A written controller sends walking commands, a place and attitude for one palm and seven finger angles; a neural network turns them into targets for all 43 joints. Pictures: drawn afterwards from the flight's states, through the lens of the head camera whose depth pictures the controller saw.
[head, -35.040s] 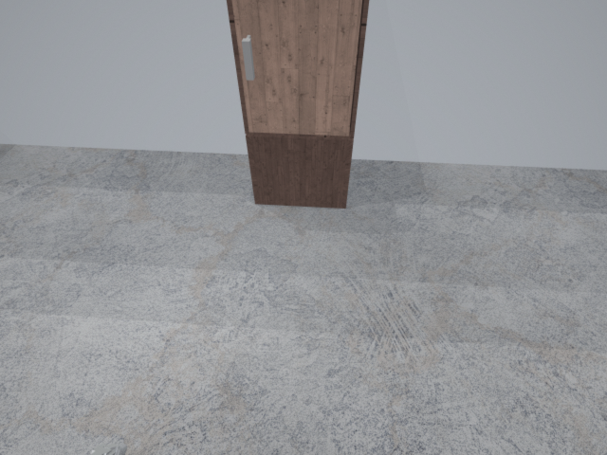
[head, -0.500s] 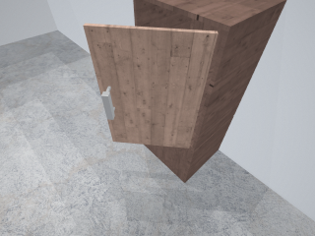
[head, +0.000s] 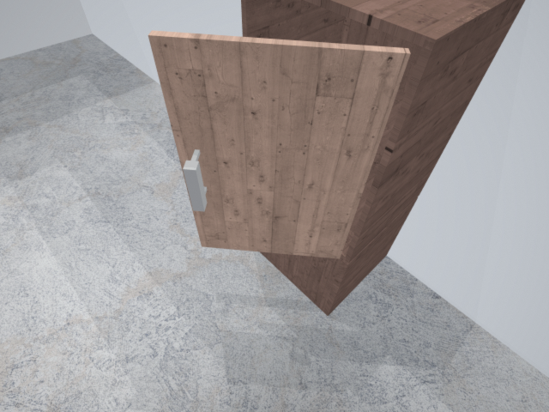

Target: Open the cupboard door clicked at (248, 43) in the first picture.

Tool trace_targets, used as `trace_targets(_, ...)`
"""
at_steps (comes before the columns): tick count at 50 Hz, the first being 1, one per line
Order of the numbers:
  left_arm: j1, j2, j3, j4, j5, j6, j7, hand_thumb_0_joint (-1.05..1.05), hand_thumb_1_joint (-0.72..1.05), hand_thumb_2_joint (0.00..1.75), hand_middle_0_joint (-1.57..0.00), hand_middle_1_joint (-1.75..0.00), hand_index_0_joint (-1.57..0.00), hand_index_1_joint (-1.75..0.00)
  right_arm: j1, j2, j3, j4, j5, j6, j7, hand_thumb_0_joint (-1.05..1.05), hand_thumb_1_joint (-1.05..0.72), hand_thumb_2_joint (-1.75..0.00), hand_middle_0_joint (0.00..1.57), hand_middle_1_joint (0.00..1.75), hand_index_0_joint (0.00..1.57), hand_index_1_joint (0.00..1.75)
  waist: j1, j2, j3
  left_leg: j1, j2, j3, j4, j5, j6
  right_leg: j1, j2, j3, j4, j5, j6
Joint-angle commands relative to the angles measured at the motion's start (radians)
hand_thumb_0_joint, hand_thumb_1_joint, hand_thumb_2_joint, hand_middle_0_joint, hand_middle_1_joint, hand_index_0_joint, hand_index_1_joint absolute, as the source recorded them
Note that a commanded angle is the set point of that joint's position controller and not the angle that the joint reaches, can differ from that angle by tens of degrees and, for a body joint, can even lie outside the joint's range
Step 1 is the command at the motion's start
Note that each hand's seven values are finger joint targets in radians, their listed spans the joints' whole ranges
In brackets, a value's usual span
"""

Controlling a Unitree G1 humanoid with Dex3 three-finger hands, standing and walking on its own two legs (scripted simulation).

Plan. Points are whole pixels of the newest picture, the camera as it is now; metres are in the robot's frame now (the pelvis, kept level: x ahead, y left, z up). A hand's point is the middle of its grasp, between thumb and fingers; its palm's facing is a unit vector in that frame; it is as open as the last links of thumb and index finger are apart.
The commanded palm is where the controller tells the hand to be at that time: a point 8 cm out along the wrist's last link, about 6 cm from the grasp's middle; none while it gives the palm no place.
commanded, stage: come to a stop and stand still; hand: left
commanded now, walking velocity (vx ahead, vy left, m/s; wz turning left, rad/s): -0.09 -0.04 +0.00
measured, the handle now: (198, 180) +0.56 +0.19 -0.04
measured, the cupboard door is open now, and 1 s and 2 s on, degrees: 41 41 41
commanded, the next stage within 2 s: none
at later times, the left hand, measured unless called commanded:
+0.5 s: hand out of the picture +0.03 +0.19 -0.15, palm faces +0.03 -0.95 -0.32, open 7.4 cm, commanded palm none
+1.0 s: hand out of the picture -0.06 +0.18 -0.17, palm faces +0.04 -0.97 -0.24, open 7.4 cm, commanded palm none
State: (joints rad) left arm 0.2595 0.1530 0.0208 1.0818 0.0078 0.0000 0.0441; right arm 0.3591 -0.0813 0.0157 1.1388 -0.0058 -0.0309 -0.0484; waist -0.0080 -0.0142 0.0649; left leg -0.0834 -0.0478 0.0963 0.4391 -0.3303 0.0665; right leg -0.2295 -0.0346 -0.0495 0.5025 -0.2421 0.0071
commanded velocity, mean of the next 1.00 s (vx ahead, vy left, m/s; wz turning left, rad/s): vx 0.00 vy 0.00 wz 0.00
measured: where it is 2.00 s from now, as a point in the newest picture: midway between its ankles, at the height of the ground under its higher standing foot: outside the picture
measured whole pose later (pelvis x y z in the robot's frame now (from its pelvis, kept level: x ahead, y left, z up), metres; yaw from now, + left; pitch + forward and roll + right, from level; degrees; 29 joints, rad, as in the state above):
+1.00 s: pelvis -0.09 -0.03 +0.00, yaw +2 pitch -3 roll +0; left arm 0.25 0.26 0.02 1.06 0.02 0.01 0.01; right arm 0.33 -0.23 -0.02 1.12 -0.02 0.01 0.01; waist -0.01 -0.03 0.02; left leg -0.21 -0.01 0.04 0.47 -0.21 0.03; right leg -0.27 0.01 -0.09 0.40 -0.15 -0.03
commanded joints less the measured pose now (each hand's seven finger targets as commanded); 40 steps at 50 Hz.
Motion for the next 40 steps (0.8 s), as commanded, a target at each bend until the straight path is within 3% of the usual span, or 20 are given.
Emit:
trace_targets(1, 0.072, 0.048, 0.007, -0.037, -0.003, -0.004, 0.005, 0.00, 0.90, 0.90, -0.20, -0.30, -0.20, -0.30, 0.070, -0.120, -0.032, -0.017, -0.001, -0.011, -0.017, 0.00, -0.90, -0.90, 0.20, 0.30, 0.20, 0.30, 0.011, 0.042, -0.038, -0.024, 0.192, -0.134, -0.065, 0.722, -0.032, 0.070, -0.065, 0.060, 0.009, 0.318, -0.037)
trace_targets(4, 0.064, 0.047, 0.008, -0.045, 0.001, 0.001, 0.004, 0.00, 0.90, 0.90, -0.20, -0.30, -0.20, -0.30, 0.038, -0.121, -0.039, -0.026, -0.004, -0.007, -0.015, 0.00, -0.90, -0.90, 0.20, 0.30, 0.20, 0.30, 0.011, 0.049, -0.038, -0.025, 0.195, -0.135, -0.064, 0.664, -0.020, 0.050, -0.061, 0.066, 0.006, 0.280, -0.033)
trace_targets(7, 0.060, 0.043, 0.002, -0.043, 0.003, 0.000, 0.001, 0.00, 0.90, 0.90, -0.20, -0.30, -0.20, -0.30, 0.010, -0.117, -0.036, -0.021, -0.007, -0.001, -0.007, 0.00, -0.90, -0.90, 0.20, 0.30, 0.20, 0.30, 0.010, 0.001, -0.016, -0.081, 0.182, -0.134, -0.096, 0.388, -0.017, 0.055, -0.072, 0.086, -0.034, 0.238, -0.038)
trace_targets(8, 0.012, 0.279, -0.002, -0.136, 0.013, -0.012, 0.007, 0.00, 0.90, 0.90, -0.20, -0.30, -0.20, -0.30, -0.053, -0.328, -0.061, -0.146, -0.007, -0.006, 0.001, 0.00, -0.90, -0.90, 0.20, 0.30, 0.20, 0.30, -0.014, -0.024, 0.005, -0.103, 0.148, -0.181, -0.123, 0.673, -0.065, 0.053, -0.020, 0.020, 0.049, 0.268, -0.038)
trace_targets(9, 0.042, 0.164, 0.016, -0.166, 0.022, -0.010, 0.008, 0.00, 0.90, 0.90, -0.20, -0.30, -0.20, -0.30, -0.030, -0.315, -0.088, -0.163, -0.018, -0.038, -0.007, 0.00, -0.90, -0.90, 0.20, 0.30, 0.20, 0.30, 0.002, -0.032, -0.118, -0.022, 0.220, -0.196, -0.011, 0.877, -0.061, 0.016, -0.024, 0.020, 0.107, 0.159, -0.044)
trace_targets(10, 0.026, 0.149, 0.007, -0.175, 0.017, -0.012, 0.008, 0.00, 0.90, 0.90, -0.20, -0.30, -0.20, -0.30, -0.008, -0.302, -0.090, -0.160, -0.017, -0.040, -0.011, 0.00, -0.90, -0.90, 0.20, 0.30, 0.20, 0.30, -0.015, 0.089, -0.182, 0.076, 0.224, -0.194, 0.008, 1.000, -0.053, -0.030, -0.020, 0.025, 0.113, 0.118, -0.058)
trace_targets(11, 0.021, 0.157, 0.015, -0.193, 0.015, -0.012, 0.005, 0.00, 0.90, 0.90, -0.20, -0.30, -0.20, -0.30, -0.006, -0.294, -0.094, -0.170, -0.018, -0.032, -0.015, 0.00, -0.90, -0.90, 0.20, 0.30, 0.20, 0.30, -0.019, 0.139, -0.178, 0.098, 0.230, -0.187, 0.016, 0.964, -0.032, -0.074, -0.017, 0.025, 0.111, 0.046, -0.063)
trace_targets(12, 0.015, 0.167, 0.023, -0.199, 0.015, -0.008, -0.001, 0.00, 0.90, 0.90, -0.20, -0.30, -0.20, -0.30, -0.024, -0.296, -0.097, -0.185, -0.018, -0.022, -0.015, 0.00, -0.90, -0.90, 0.20, 0.30, 0.20, 0.30, -0.014, 0.142, -0.151, 0.067, 0.225, -0.180, 0.016, 0.848, -0.009, -0.081, -0.019, 0.026, 0.096, 0.039, -0.064)
trace_targets(14, 0.039, 0.200, 0.036, -0.196, 0.015, -0.010, -0.011, 0.00, 0.90, 0.90, -0.20, -0.30, -0.20, -0.30, -0.093, -0.322, -0.100, -0.228, -0.019, -0.011, -0.007, 0.00, -0.90, -0.90, 0.20, 0.30, 0.20, 0.30, 0.012, 0.076, -0.074, -0.118, 0.196, -0.171, 0.008, 0.465, 0.011, 0.011, -0.036, 0.054, 0.019, 0.137, -0.076)
trace_targets(15, 0.032, 0.224, 0.042, -0.196, 0.017, -0.011, -0.013, 0.00, 0.90, 0.90, -0.20, -0.30, -0.20, -0.30, -0.114, -0.328, -0.102, -0.242, -0.017, -0.006, -0.002, 0.00, -0.90, -0.90, 0.20, 0.30, 0.20, 0.30, 0.009, 0.016, -0.042, -0.185, 0.164, -0.161, 0.003, 0.273, 0.005, 0.035, -0.056, 0.094, -0.006, 0.157, -0.087)
trace_targets(16, 0.005, 0.243, 0.043, -0.203, 0.015, -0.016, -0.015, 0.00, 0.90, 0.90, -0.20, -0.30, -0.20, -0.30, -0.120, -0.334, -0.101, -0.247, -0.016, -0.002, 0.004, 0.00, -0.90, -0.90, 0.20, 0.30, 0.20, 0.30, -0.003, -0.020, -0.016, -0.212, 0.138, -0.149, -0.004, 0.137, -0.002, 0.019, -0.082, 0.137, -0.037, 0.116, -0.101)
trace_targets(18, -0.029, 0.270, 0.045, -0.210, 0.012, -0.028, -0.018, 0.00, 0.90, 0.90, -0.20, -0.30, -0.20, -0.30, -0.126, -0.325, -0.094, -0.246, -0.019, 0.007, 0.016, 0.00, -0.90, -0.90, 0.20, 0.30, 0.20, 0.30, -0.015, -0.062, 0.001, -0.188, 0.109, -0.130, 0.008, 0.016, -0.006, -0.036, -0.120, 0.219, -0.132, -0.060, -0.119)
trace_targets(21, -0.074, 0.323, 0.051, -0.211, 0.011, -0.034, -0.020, 0.00, 0.90, 0.90, -0.20, -0.30, -0.20, -0.30, -0.119, -0.351, -0.090, -0.233, -0.017, 0.012, 0.030, 0.00, -0.90, -0.90, 0.20, 0.30, 0.20, 0.30, -0.028, -0.093, 0.004, -0.149, 0.088, -0.121, 0.039, 0.001, -0.011, -0.090, -0.155, 0.291, -0.248, -0.257, -0.124)
trace_targets(23, -0.096, 0.333, 0.050, -0.209, 0.012, -0.034, -0.020, 0.00, 0.90, 0.90, -0.20, -0.30, -0.20, -0.30, -0.107, -0.358, -0.086, -0.220, -0.019, 0.014, 0.035, 0.00, -0.90, -0.90, 0.20, 0.30, 0.20, 0.30, -0.032, -0.077, -0.006, -0.126, 0.090, -0.117, 0.027, -0.006, -0.011, -0.102, -0.156, 0.278, -0.274, -0.296, -0.114)
trace_targets(30, -0.128, 0.362, 0.043, -0.176, 0.011, -0.026, -0.027, 0.00, 0.90, 0.90, -0.20, -0.30, -0.20, -0.30, -0.099, -0.399, -0.077, -0.188, -0.020, 0.014, 0.049, 0.00, -0.90, -0.90, 0.20, 0.30, 0.20, 0.30, -0.018, -0.027, 0.003, -0.189, 0.101, -0.144, -0.062, -0.066, -0.010, -0.047, -0.128, 0.222, -0.282, -0.307, -0.061)
trace_targets(40, -0.084, 0.325, 0.032, -0.113, 0.008, -0.024, -0.027, 0.00, 0.90, 0.90, -0.20, -0.30, -0.20, -0.30, -0.064, -0.371, -0.065, -0.116, -0.016, 0.014, 0.047, 0.00, -0.90, -0.90, 0.20, 0.30, 0.20, 0.30, -0.001, -0.028, -0.010, -0.251, 0.116, -0.168, -0.098, -0.091, -0.018, 0.022, -0.122, 0.185, -0.268, -0.271, -0.046)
